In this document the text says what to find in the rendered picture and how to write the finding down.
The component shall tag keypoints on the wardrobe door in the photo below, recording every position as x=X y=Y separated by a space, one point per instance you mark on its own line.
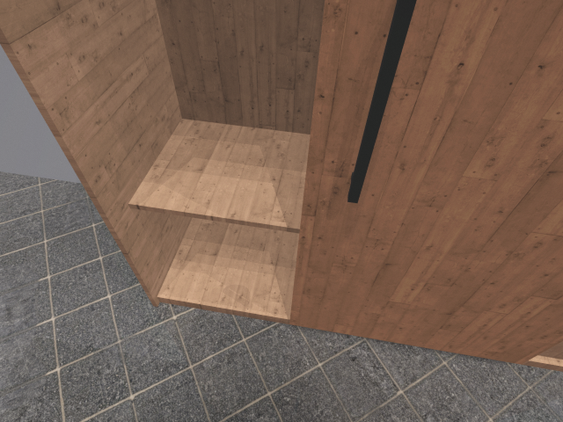
x=456 y=242
x=554 y=352

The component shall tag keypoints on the handle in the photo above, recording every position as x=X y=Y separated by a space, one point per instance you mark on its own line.
x=394 y=45

